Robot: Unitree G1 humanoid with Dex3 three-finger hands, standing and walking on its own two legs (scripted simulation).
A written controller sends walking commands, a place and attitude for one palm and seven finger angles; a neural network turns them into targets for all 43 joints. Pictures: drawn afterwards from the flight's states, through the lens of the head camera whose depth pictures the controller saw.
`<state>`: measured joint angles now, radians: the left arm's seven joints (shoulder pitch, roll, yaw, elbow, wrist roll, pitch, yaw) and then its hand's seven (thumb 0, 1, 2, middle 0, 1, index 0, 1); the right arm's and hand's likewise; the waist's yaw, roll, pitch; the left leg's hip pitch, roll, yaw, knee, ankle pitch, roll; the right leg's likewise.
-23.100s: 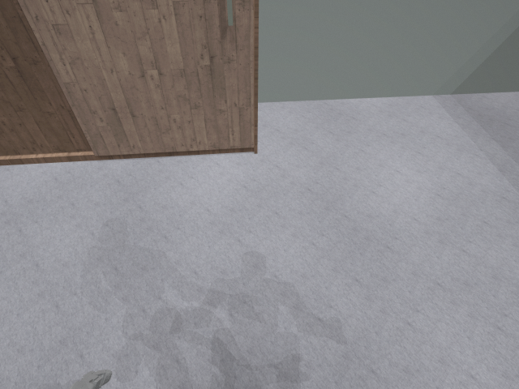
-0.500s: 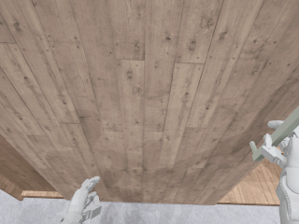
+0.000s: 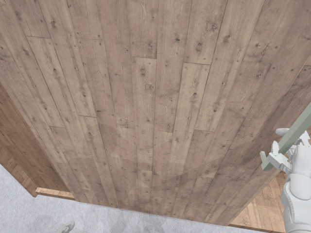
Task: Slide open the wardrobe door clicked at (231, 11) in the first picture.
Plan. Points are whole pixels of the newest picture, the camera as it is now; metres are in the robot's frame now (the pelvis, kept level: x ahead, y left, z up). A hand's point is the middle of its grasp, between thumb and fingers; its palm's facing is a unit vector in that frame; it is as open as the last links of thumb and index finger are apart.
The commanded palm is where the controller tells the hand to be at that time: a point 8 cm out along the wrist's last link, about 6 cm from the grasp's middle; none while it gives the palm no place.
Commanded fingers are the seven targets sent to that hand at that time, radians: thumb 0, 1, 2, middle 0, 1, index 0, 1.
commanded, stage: stop walking and hold the door there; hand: right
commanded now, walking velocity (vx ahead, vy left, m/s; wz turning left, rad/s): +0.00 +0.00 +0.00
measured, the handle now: (288, 129) +0.36 -0.31 +0.13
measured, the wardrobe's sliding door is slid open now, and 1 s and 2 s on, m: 0.60 0.60 0.60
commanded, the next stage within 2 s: none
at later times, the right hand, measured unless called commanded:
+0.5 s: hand (273, 154) +0.32 -0.27 +0.08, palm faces +0.43 +0.87 -0.25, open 5.9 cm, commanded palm +0.28 -0.28 +0.07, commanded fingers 0.00 -0.90 -0.90 0.45 1.40 0.45 1.40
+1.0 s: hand (273, 154) +0.32 -0.27 +0.08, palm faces +0.44 +0.86 -0.24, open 5.9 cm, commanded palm +0.28 -0.28 +0.07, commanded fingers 0.00 -0.90 -0.90 0.45 1.40 0.45 1.40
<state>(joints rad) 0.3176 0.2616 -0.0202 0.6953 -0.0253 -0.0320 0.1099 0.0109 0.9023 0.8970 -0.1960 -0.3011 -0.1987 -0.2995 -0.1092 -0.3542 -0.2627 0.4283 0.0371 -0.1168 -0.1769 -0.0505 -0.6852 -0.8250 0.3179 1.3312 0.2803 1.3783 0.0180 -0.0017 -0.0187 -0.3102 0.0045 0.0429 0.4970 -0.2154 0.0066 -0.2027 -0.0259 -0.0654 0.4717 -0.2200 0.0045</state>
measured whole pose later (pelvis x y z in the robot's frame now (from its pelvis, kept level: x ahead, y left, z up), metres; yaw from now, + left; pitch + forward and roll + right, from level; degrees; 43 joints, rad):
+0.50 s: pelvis +0.01 -0.02 +0.00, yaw +0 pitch -2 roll -1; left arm 0.24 0.25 -0.02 0.69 -0.03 -0.03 0.11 0.01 0.90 0.90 -0.20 -0.30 -0.20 -0.30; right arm -0.12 -0.28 -0.18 0.43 0.04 -0.17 -0.18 -0.05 -0.69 -0.86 0.33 1.36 0.31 1.40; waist -0.06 -0.03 -0.03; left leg -0.32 0.04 0.02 0.49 -0.15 -0.01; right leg -0.21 0.02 -0.08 0.48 -0.24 -0.02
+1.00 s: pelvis +0.03 -0.01 +0.00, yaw -1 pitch -1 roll +0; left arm 0.22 0.25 -0.03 0.68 -0.02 -0.01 0.11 0.01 0.90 0.90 -0.20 -0.30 -0.20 -0.30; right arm -0.06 -0.28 -0.19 0.36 0.05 -0.17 -0.18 -0.05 -0.68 -0.87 0.34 1.37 0.33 1.39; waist -0.05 -0.04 -0.03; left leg -0.29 0.03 0.05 0.44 -0.14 0.00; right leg -0.20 0.00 -0.05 0.46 -0.24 -0.01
